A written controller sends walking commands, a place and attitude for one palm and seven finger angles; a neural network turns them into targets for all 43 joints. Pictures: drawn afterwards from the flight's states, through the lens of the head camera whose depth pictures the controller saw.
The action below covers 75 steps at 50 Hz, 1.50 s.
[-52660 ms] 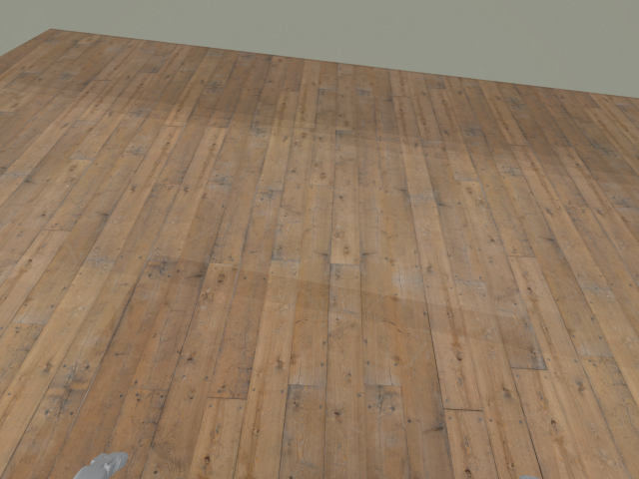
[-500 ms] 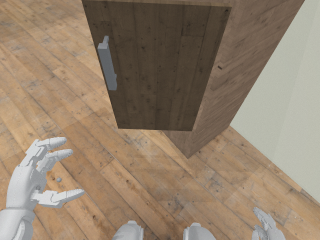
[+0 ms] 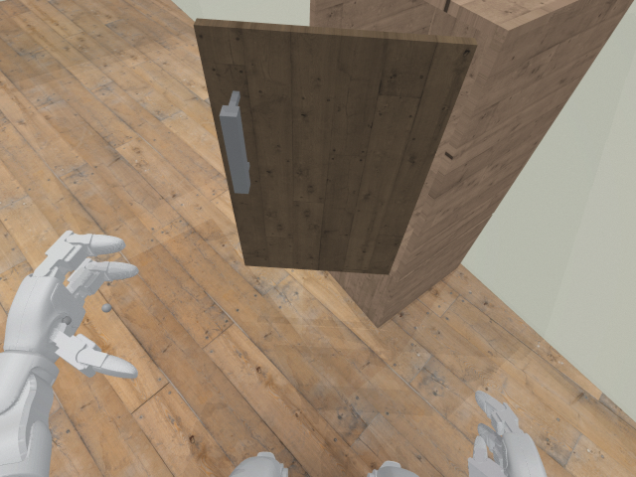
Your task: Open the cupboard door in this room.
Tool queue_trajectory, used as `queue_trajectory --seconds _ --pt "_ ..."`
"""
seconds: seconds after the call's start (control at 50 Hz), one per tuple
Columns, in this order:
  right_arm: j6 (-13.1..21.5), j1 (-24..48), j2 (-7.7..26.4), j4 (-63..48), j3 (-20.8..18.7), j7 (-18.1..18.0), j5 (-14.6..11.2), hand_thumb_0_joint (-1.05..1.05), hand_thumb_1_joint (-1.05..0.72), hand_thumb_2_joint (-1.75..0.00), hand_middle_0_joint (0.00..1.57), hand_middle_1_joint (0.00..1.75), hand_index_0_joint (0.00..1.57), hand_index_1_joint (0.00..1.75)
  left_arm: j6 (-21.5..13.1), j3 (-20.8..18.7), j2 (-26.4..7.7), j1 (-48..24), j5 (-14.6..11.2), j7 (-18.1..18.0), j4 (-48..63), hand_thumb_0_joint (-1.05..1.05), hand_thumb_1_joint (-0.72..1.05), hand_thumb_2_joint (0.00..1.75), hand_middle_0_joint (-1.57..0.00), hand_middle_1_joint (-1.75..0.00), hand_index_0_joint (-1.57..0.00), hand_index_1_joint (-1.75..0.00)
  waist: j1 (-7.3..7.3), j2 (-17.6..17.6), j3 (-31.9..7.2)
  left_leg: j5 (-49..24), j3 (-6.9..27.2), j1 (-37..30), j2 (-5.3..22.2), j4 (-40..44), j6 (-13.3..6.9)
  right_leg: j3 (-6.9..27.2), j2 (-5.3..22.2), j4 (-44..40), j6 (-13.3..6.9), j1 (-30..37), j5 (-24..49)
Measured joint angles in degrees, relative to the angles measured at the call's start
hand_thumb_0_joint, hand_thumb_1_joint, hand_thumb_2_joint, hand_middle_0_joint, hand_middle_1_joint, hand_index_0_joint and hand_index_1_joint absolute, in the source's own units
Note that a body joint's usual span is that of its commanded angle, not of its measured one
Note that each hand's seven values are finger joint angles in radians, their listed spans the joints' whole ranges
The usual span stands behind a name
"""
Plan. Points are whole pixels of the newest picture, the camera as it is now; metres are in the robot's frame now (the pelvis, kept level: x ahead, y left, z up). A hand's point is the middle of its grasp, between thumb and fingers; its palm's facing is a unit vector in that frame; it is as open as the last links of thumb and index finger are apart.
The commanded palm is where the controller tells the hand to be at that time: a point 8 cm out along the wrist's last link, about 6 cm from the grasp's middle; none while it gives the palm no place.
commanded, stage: raise the hand with hooked fingers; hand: left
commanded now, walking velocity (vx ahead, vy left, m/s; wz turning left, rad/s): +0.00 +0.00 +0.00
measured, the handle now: (239, 144) +0.57 +0.18 +0.05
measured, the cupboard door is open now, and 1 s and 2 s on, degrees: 50 50 50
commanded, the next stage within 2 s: move the hooked fingers beside the handle in 0.58 s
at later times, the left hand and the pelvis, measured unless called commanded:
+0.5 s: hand (119, 294) +0.29 +0.26 +0.07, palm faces +0.05 -1.00 -0.05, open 14.0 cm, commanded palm +0.26 +0.30 +0.07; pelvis +0.00 -0.01 +0.01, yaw -1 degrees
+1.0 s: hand (139, 259) +0.34 +0.25 +0.07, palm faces +0.03 -1.00 -0.03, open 14.0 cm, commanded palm +0.31 +0.30 +0.07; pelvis +0.00 -0.02 +0.00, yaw +0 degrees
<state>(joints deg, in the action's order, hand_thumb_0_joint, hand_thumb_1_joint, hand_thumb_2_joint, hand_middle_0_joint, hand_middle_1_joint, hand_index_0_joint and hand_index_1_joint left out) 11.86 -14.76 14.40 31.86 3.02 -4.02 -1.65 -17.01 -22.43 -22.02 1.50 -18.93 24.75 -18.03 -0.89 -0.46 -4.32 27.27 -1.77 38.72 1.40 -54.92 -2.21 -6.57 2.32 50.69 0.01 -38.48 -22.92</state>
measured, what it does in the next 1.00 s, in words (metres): stands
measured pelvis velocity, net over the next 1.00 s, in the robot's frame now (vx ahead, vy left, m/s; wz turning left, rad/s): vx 0.00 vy -0.02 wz -0.01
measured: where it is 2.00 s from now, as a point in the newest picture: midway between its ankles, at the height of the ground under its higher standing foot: outside the picture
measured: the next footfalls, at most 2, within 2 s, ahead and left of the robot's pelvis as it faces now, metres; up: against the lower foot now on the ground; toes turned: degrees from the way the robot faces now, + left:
none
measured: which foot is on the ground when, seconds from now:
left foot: down 0.00-1.00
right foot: down 0.00-1.00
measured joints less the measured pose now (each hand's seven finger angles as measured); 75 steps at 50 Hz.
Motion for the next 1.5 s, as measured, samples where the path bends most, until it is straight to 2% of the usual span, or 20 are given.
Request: queue_trajectory --seconds 0.08,0.18,0.26,0.44,0.7,0.86,0.98,1.16,1.24,1.38,1.5 --pt "-0.39 -0.85 0.36 0.96 -0.19 -0.19 -0.11 0.01 -0.9 -0.9 0.2 0.3 0.2 0.3 -0.27 -1.74 -1.5 -2.97 -0.41 1.03 -2.32 -0.01 -0.5 0.3 -0.3 -1.2 -0.3 -1.19 0.55 0.04 0.09 -0.22 0.07 -0.75 0.15 0.73 0.16 -0.07 -0.22 -0.84 -0.12 0.79 0.27" --pt "-1.0 -1.96 1.31 0.98 -0.85 -0.14 -0.46 0.01 -0.9 -0.9 0.2 0.3 0.2 0.3 2.03 -2.4 -3.08 -4.45 -1.18 2.97 -5.78 -0.01 -0.5 0.3 -0.3 -1.2 -0.3 -1.2 1.34 -0.49 -0.23 -0.85 -0.41 -1.76 0.2 2.36 0.18 0.39 -0.37 -2.18 -0.13 1.46 0.9" --pt "-1.24 -2.69 1.87 0.49 -1.45 0.15 -0.38 0.01 -0.9 -0.9 0.2 0.3 0.2 0.3 2.17 -2.23 -2.42 -3.45 -1.44 3.3 -6.4 -0.01 -0.5 0.3 -0.3 -1.2 -0.3 -1.2 1.65 -0.37 -0.46 -1.26 -0.94 -2.11 0.25 3.3 0.21 0.91 -0.47 -2.65 -0.17 1.37 1.24" --pt "-1.78 -2.25 1.61 0.7 -1.72 0.29 -0.08 0.01 -0.9 -0.9 0.2 0.3 0.2 0.3 -1.67 -2.51 -0.56 -3.07 -0.44 1.31 -5.97 -0.01 -0.5 0.3 -0.3 -1.2 -0.3 -1.2 1.71 0.44 0.33 -1.38 -0.6 -1.94 0.59 3.01 0.75 0.61 -0.78 -2.09 -0.77 1.14 1.07" --pt "-1.9 -0.79 0.93 0.33 -0.84 -0.26 -0.43 0.01 -0.9 -0.9 0.2 0.3 0.2 0.3 -0.82 -2.41 -0.93 -4.18 -1.13 2.71 -8.51 -0.01 -0.5 0.3 -0.3 -1.2 -0.3 -1.2 1.25 -0.2 0.2 -1.64 -0.18 -2.37 0.77 3.33 1.26 0.24 -1.0 -2.11 -1.28 1.53 0.98" --pt "-1.86 -0.06 1.26 1.4 -0.68 -0.94 -0.41 0.01 -0.9 -0.9 0.2 0.3 0.2 0.3 -1.72 -1.96 -1.28 -10.22 0.21 2.47 -12.86 -0.01 -0.51 0.3 -0.31 -1.2 -0.3 -1.2 1.15 0.16 0.74 -1.44 0.33 -1.04 0.69 2.25 1.44 -0.21 -0.85 -1.0 -1.46 0.38 0.56" --pt "-2.61 -0.46 1.25 1.75 -0.81 -0.88 -0.34 0.01 -0.9 -0.9 0.2 0.3 0.2 0.3 -1.28 -2.66 -3.19 -15.22 1.46 2.69 -17.11 -0.01 -0.51 0.3 -0.3 -1.2 -0.3 -1.2 2.21 0.47 0.74 -1.36 0.12 -0.04 0.94 1.98 1.5 0.02 -1.1 -0.81 -1.55 -0.73 0.66" --pt "-4.68 -2.83 1.61 2.03 -1.22 -0.09 -0.24 0.01 -0.9 -0.9 0.2 0.3 0.2 0.3 -1.25 -3.34 -4.07 -20.06 2.4 1.71 -22.47 -0.01 -0.5 0.3 -0.3 -1.2 -0.3 -1.2 3.42 0.32 0.08 -1.28 -0.85 0.96 1.0 2.26 1.19 1.01 -1.2 -0.85 -1.21 -2.24 0.85" --pt "-5.65 -3.88 1.6 2.09 -1.58 0.28 -0.05 0.01 -0.9 -0.9 0.2 0.3 0.2 0.3 -2.12 -3.69 -4.49 -21.38 3.53 0.9 -23.78 -0.01 -0.5 0.3 -0.3 -1.2 -0.3 -1.2 3.77 0.33 0.04 -1.13 -1.06 1.63 1.1 1.99 1.08 1.23 -1.31 -0.72 -1.13 -2.95 0.9" --pt "-7.24 -4.68 1.46 2.96 -1.69 0.48 0.0 0.01 -0.9 -0.9 0.2 0.3 0.2 0.3 -3.72 -3.11 -4.47 -25.13 4.07 0.71 -26.95 -0.01 -0.5 0.3 -0.3 -1.2 -0.3 -1.2 4.12 0.32 -0.25 -0.96 -1.07 2.5 1.08 1.49 0.84 1.28 -1.29 -0.56 -0.92 -3.67 0.95" --pt "-8.32 -4.26 1.33 2.99 -1.31 0.55 0.23 0.01 -0.9 -0.9 0.2 0.3 0.2 0.3 -3.64 -3.38 -6.29 -31.5 6.51 -0.45 -33.86 -0.01 -0.5 0.3 -0.3 -1.2 -0.3 -1.2 5.09 0.67 -0.04 -0.96 -0.98 4.53 1.06 0.41 0.69 1.22 -1.2 0.3 -0.85 -5.56 1.05"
